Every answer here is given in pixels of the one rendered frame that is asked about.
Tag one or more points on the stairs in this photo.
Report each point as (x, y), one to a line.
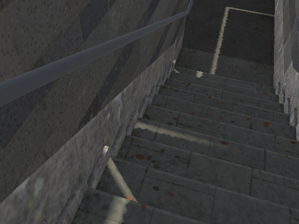
(208, 150)

